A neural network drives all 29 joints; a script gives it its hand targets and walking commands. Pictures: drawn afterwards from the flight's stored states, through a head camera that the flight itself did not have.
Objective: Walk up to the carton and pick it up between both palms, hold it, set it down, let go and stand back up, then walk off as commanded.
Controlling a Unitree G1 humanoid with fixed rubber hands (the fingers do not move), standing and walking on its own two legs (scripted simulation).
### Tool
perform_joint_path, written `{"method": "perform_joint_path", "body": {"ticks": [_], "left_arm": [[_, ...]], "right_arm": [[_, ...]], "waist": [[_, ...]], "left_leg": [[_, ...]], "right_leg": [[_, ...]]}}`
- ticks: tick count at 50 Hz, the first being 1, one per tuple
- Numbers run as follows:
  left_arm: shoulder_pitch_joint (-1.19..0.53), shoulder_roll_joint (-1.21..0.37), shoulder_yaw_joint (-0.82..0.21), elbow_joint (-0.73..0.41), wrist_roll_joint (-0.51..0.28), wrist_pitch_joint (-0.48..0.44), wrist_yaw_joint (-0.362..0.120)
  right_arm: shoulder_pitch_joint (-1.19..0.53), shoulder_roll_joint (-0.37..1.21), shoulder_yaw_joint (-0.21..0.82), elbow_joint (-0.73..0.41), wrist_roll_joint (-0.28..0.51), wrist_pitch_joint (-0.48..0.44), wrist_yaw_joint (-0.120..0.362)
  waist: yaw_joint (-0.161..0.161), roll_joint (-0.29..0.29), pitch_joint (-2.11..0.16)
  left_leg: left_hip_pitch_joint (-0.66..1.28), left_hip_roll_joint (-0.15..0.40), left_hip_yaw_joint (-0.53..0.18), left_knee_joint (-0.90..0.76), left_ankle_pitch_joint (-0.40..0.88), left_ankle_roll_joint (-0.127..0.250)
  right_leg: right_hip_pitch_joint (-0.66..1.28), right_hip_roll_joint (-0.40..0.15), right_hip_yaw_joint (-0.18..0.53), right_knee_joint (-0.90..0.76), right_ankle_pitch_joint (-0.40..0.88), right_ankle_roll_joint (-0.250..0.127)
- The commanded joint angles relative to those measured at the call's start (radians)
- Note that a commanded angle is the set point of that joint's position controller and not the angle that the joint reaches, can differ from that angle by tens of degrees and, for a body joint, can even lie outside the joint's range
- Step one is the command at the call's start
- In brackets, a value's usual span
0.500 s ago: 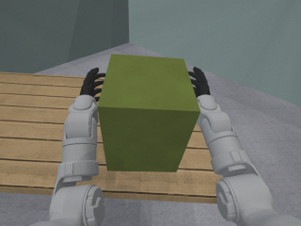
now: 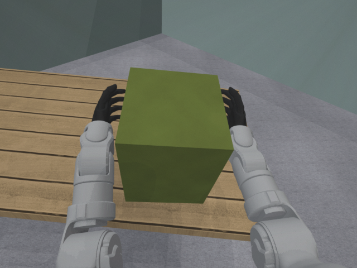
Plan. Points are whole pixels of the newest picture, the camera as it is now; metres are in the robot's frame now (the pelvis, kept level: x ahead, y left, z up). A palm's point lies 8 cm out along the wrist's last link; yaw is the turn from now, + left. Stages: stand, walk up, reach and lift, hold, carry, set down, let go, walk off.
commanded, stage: set down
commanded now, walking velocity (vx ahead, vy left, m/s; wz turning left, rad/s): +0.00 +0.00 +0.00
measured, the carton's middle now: (169, 140) +0.37 +0.03 +0.10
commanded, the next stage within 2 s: none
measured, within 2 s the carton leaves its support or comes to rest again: neither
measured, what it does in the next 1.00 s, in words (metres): stands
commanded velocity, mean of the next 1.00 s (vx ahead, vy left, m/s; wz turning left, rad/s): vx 0.00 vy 0.00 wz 0.00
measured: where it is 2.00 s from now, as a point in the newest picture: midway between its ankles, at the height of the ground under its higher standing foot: outside the picture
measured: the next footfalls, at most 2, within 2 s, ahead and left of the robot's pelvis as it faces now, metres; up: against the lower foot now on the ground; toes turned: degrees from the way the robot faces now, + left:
none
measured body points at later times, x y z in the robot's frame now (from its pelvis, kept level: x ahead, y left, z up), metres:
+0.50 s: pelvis +0.00 +0.00 +0.00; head -0.02 +0.02 +0.45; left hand +0.37 +0.18 +0.14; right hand +0.41 -0.11 +0.15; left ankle +0.01 +0.16 -0.75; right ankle +0.00 -0.11 -0.75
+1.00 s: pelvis +0.01 +0.00 +0.00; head -0.01 +0.02 +0.45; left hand +0.37 +0.19 +0.11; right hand +0.42 -0.10 +0.12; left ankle +0.01 +0.16 -0.75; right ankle +0.00 -0.11 -0.75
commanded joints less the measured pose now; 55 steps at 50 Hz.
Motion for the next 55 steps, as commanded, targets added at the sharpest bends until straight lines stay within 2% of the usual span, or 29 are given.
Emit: {"method": "perform_joint_path", "body": {"ticks": [1,2,5,6,7,8,9,12,15,17,18,19,21,22,24,25,26,27,29,30,34,37,39,41,42,44,45,51,55], "left_arm": [[-0.564,-0.535,-0.463,-0.204,-0.162,-0.12,-0.072],[-0.55,-0.522,-0.452,-0.186,-0.159,-0.123,-0.071],[-0.535,-0.514,-0.426,-0.137,-0.13,-0.12,-0.074],[-0.529,-0.502,-0.399,-0.104,-0.119,-0.118,-0.079],[-0.531,-0.504,-0.395,-0.101,-0.112,-0.122,-0.077],[-0.541,-0.506,-0.391,-0.098,-0.106,-0.12,-0.079],[-0.519,-0.488,-0.35,-0.047,-0.092,-0.118,-0.081],[-0.572,-0.492,-0.344,-0.038,-0.081,-0.135,-0.079],[-0.54,-0.497,-0.312,-0.008,-0.058,-0.139,-0.071],[-0.551,-0.492,-0.313,-0.002,-0.055,-0.148,-0.064],[-0.604,-0.497,-0.329,-0.033,-0.067,-0.166,-0.061],[-0.587,-0.493,-0.326,-0.021,-0.062,-0.173,-0.051],[-0.595,-0.507,-0.332,-0.033,-0.071,-0.19,-0.043],[-0.605,-0.52,-0.357,-0.049,-0.079,-0.196,-0.038],[-0.582,-0.51,-0.353,-0.032,-0.074,-0.203,-0.03],[-0.579,-0.526,-0.356,-0.032,-0.068,-0.208,-0.025],[-0.564,-0.509,-0.338,0.005,-0.064,-0.209,-0.026],[-0.582,-0.527,-0.36,-0.025,-0.073,-0.216,-0.02],[-0.538,-0.518,-0.338,-0.004,-0.063,-0.219,-0.014],[-0.529,-0.516,-0.337,0.015,-0.055,-0.22,-0.014],[-0.521,-0.518,-0.313,0.038,-0.033,-0.228,-0.005],[-0.55,-0.519,-0.305,0.039,-0.045,-0.247,-0.002],[-0.556,-0.541,-0.324,0.011,-0.044,-0.261,0.01],[-0.552,-0.536,-0.313,0.055,-0.041,-0.266,0.019],[-0.55,-0.532,-0.305,0.058,-0.038,-0.272,0.021],[-0.545,-0.548,-0.305,0.085,-0.04,-0.277,0.027],[-0.551,-0.534,-0.28,0.075,-0.029,-0.286,0.032],[-0.556,-0.548,-0.272,0.107,-0.02,-0.303,0.046],[-0.556,-0.561,-0.26,0.121,-0.024,-0.325,0.058]], "right_arm": [[-0.738,0.494,0.391,-0.421,0.045,-0.159,0.156],[-0.709,0.496,0.389,-0.403,0.043,-0.152,0.151],[-0.641,0.469,0.335,-0.294,0.016,-0.139,0.154],[-0.639,0.447,0.299,-0.266,0.001,-0.135,0.16],[-0.638,0.448,0.296,-0.249,-0.005,-0.141,0.166],[-0.622,0.443,0.271,-0.228,-0.02,-0.136,0.169],[-0.615,0.432,0.248,-0.193,-0.034,-0.134,0.174],[-0.631,0.428,0.2,-0.144,-0.063,-0.144,0.195],[-0.621,0.434,0.181,-0.114,-0.085,-0.15,0.21],[-0.622,0.432,0.174,-0.078,-0.099,-0.157,0.219],[-0.631,0.443,0.164,-0.083,-0.105,-0.17,0.224],[-0.646,0.447,0.189,-0.094,-0.096,-0.177,0.225],[-0.625,0.46,0.195,-0.077,-0.097,-0.183,0.228],[-0.623,0.448,0.183,-0.067,-0.098,-0.185,0.23],[-0.624,0.443,0.189,-0.065,-0.104,-0.191,0.232],[-0.605,0.427,0.168,-0.038,-0.107,-0.194,0.236],[-0.617,0.425,0.164,-0.046,-0.122,-0.199,0.235],[-0.627,0.417,0.168,-0.06,-0.111,-0.208,0.239],[-0.602,0.415,0.169,-0.026,-0.118,-0.209,0.241],[-0.579,0.397,0.135,0.005,-0.128,-0.206,0.243],[-0.579,0.394,0.11,0.046,-0.147,-0.207,0.255],[-0.586,0.401,0.098,0.049,-0.163,-0.224,0.262],[-0.591,0.406,0.1,0.061,-0.164,-0.24,0.267],[-0.602,0.393,0.08,0.075,-0.18,-0.241,0.273],[-0.596,0.404,0.082,0.083,-0.182,-0.244,0.275],[-0.623,0.393,0.069,0.07,-0.19,-0.253,0.281],[-0.606,0.408,0.071,0.104,-0.185,-0.253,0.286],[-0.595,0.395,0.011,0.163,-0.232,-0.254,0.3],[-0.611,0.397,-0.012,0.189,-0.246,-0.27,0.308]], "waist": [[0.047,0.049,-0.542],[0.041,0.017,-0.517],[0.026,0.058,-0.438],[0.023,0.041,-0.413],[0.04,0.045,-0.404],[0.029,0.045,-0.395],[0.039,0.031,-0.35],[0.045,0.057,-0.332],[0.063,0.036,-0.313],[0.074,0.05,-0.316],[0.066,0.044,-0.364],[0.096,0.051,-0.375],[0.091,0.041,-0.391],[0.07,0.056,-0.412],[0.091,0.056,-0.43],[0.078,0.071,-0.424],[0.093,0.051,-0.41],[0.086,0.062,-0.432],[0.1,0.055,-0.414],[0.081,0.059,-0.375],[0.092,0.071,-0.366],[0.104,0.051,-0.379],[0.109,0.075,-0.421],[0.11,0.075,-0.41],[0.126,0.07,-0.404],[0.127,0.062,-0.407],[0.147,0.071,-0.394],[0.131,0.075,-0.379],[0.14,0.061,-0.417]], "left_leg": [[0.236,-0.077,0.077,0.082,0.475,0.013],[0.232,-0.08,0.078,0.076,0.452,0.023],[0.226,-0.08,0.079,0.063,0.399,0.014],[0.221,-0.074,0.075,0.049,0.355,0.021],[0.211,-0.07,0.081,0.043,0.341,0.02],[0.213,-0.07,0.082,0.037,0.325,0.021],[0.192,-0.07,0.085,0.022,0.288,0.029],[0.152,-0.068,0.093,-0.003,0.217,0.025],[0.14,-0.063,0.104,-0.012,0.207,0.031],[0.132,-0.061,0.108,-0.013,0.207,0.03],[0.142,-0.059,0.108,-0.008,0.214,0.03],[0.142,-0.059,0.109,-0.005,0.232,0.026],[0.15,-0.06,0.11,0.002,0.26,0.026],[0.163,-0.058,0.104,0.011,0.303,0.013],[0.171,-0.057,0.104,0.019,0.322,0.012],[0.192,-0.053,0.104,0.019,0.326,0.003],[0.166,-0.052,0.108,0.016,0.318,0.009],[0.187,-0.049,0.1,0.02,0.339,0.002],[0.184,-0.051,0.103,0.022,0.348,0.002],[0.185,-0.047,0.101,0.019,0.335,-0.003],[0.179,-0.045,0.104,0.015,0.329,-0.004],[0.161,-0.045,0.11,0.013,0.328,-0.001],[0.183,-0.037,0.11,0.023,0.368,-0.01],[0.166,-0.039,0.109,0.019,0.353,-0.011],[0.161,-0.038,0.113,0.015,0.354,-0.007],[0.154,-0.036,0.11,0.022,0.356,-0.009],[0.136,-0.039,0.118,0.016,0.343,-0.005],[0.134,-0.034,0.122,0.013,0.343,-0.011],[0.119,-0.032,0.117,0.019,0.38,-0.013]], "right_leg": [[0.16,0.036,-0.139,-0.077,0.367,0.057],[0.164,0.033,-0.132,-0.084,0.371,0.061],[0.123,0.028,-0.136,-0.098,0.294,0.053],[0.096,0.027,-0.139,-0.108,0.23,0.05],[0.087,0.026,-0.139,-0.108,0.213,0.048],[0.075,0.026,-0.145,-0.112,0.184,0.048],[0.064,0.023,-0.14,-0.119,0.147,0.046],[0.038,0.021,-0.145,-0.117,0.071,0.042],[0.037,0.022,-0.146,-0.114,0.071,0.044],[0.029,0.019,-0.147,-0.109,0.066,0.042],[0.044,0.019,-0.146,-0.105,0.083,0.043],[0.04,0.022,-0.143,-0.102,0.095,0.04],[0.047,0.021,-0.14,-0.099,0.129,0.046],[0.043,0.028,-0.147,-0.095,0.152,0.039],[0.04,0.028,-0.147,-0.098,0.162,0.035],[0.023,0.031,-0.152,-0.1,0.157,0.032],[0.03,0.029,-0.147,-0.104,0.152,0.033],[0.019,0.035,-0.153,-0.101,0.158,0.029],[0.006,0.034,-0.15,-0.11,0.146,0.026],[-0.011,0.037,-0.155,-0.114,0.129,0.023],[-0.026,0.036,-0.149,-0.119,0.101,0.019],[-0.017,0.034,-0.147,-0.118,0.105,0.019],[-0.033,0.037,-0.152,-0.113,0.124,0.011],[-0.048,0.037,-0.147,-0.117,0.106,0.006],[-0.047,0.035,-0.146,-0.12,0.1,0.008],[-0.062,0.037,-0.145,-0.12,0.098,0.005],[-0.052,0.03,-0.14,-0.119,0.088,0.009],[-0.089,0.036,-0.144,-0.127,0.068,-0.002],[-0.097,0.039,-0.145,-0.12,0.096,-0.007]]}}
